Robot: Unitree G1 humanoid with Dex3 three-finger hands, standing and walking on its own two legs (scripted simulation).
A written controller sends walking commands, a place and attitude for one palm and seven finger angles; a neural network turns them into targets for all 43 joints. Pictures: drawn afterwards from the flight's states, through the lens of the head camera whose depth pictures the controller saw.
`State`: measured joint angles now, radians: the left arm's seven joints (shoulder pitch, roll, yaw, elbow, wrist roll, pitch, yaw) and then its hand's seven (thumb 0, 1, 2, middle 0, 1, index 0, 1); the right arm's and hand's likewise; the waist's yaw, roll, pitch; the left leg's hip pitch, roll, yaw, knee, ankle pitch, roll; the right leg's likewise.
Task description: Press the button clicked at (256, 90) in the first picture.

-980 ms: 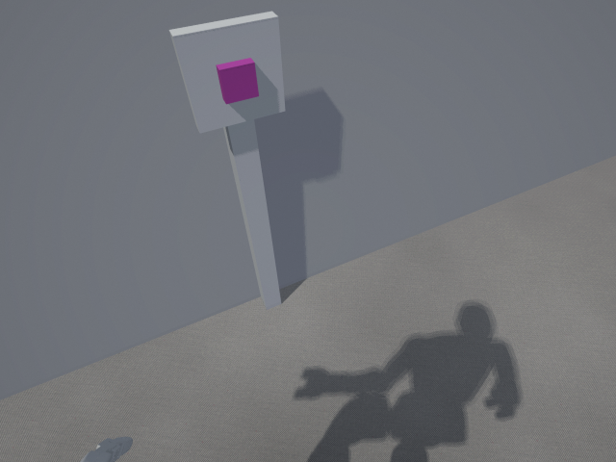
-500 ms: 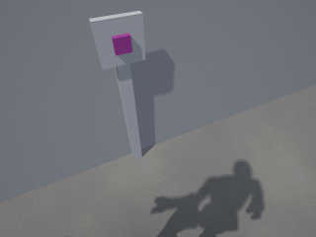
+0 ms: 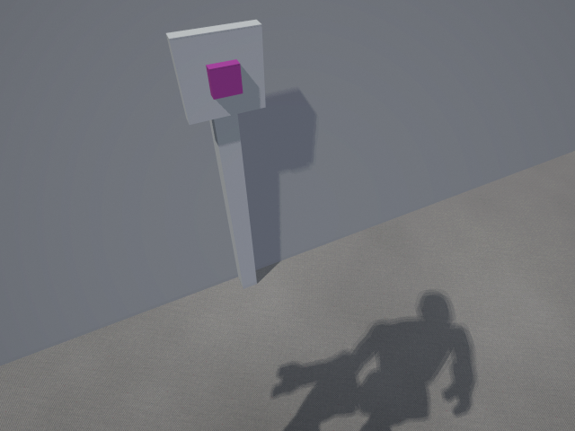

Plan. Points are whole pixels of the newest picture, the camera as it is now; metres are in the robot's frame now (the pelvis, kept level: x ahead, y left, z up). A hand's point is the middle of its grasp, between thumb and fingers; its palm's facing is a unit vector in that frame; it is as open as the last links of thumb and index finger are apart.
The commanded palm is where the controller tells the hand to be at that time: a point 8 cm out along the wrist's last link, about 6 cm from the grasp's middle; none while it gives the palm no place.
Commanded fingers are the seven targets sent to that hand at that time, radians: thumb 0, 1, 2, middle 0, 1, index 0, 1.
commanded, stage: look at it before walking up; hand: left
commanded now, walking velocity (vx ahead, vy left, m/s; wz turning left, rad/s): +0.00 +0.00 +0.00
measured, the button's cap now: (224, 78) +0.75 +0.18 +0.13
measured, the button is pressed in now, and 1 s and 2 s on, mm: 0 0 0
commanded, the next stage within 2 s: walk to a spot facing it in 0.46 s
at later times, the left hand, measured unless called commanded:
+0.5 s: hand out of the picture +0.07 +0.25 -0.16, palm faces -0.03 -0.94 -0.33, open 7.4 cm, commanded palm none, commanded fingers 0.00 0.90 0.90 -0.20 -0.30 -0.20 -0.30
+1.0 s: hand out of the picture +0.06 +0.18 -0.18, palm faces -0.16 -0.94 -0.29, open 7.4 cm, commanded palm none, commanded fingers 0.00 0.90 0.90 -0.20 -0.30 -0.20 -0.30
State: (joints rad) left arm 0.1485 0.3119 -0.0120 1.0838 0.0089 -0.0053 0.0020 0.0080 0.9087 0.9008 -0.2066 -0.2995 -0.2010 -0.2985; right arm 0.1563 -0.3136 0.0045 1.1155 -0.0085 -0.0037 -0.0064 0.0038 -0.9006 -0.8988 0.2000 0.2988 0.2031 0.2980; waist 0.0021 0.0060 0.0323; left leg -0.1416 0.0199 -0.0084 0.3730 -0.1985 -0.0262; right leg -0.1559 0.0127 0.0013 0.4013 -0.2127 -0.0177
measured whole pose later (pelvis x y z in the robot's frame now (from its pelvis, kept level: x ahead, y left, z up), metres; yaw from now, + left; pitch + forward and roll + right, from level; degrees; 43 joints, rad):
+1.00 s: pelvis -0.02 -0.02 -0.03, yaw -12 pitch -2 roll +2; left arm 0.24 0.21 0.04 0.96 0.03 0.04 -0.01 0.01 0.91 0.90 -0.20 -0.30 -0.20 -0.30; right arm 0.16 -0.24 -0.06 0.99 -0.01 0.05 -0.02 0.00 -0.90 -0.90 0.20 0.30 0.20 0.30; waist 0.03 0.04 0.09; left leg -0.31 0.10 0.12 0.80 -0.45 -0.05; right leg -0.35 0.04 -0.01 0.74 -0.34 -0.06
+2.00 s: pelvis -0.03 +0.06 +0.00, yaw -48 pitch +0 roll -2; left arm 0.21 0.24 0.08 0.95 0.03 0.09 -0.06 0.01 0.92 0.90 -0.20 -0.30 -0.19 -0.30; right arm 0.34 -0.19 -0.04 0.96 -0.02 -0.02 -0.03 0.00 -0.90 -0.90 0.20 0.30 0.20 0.30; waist -0.03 -0.02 0.02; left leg -0.16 0.10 0.24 0.43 -0.27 0.03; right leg -0.42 -0.07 -0.03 0.93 -0.39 0.07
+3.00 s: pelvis +0.16 -0.24 +0.00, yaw -72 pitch -2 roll +0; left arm 0.27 0.19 0.10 1.02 0.03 0.01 -0.02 0.00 0.92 0.90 -0.20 -0.30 -0.19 -0.30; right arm 0.35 -0.15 -0.06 1.06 -0.01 -0.08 -0.03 -0.01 -0.93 -0.90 0.20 0.30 0.20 0.30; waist 0.03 -0.04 0.00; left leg -0.11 0.01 0.29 0.39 -0.26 0.08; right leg -0.67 -0.09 0.00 1.22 -0.10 0.02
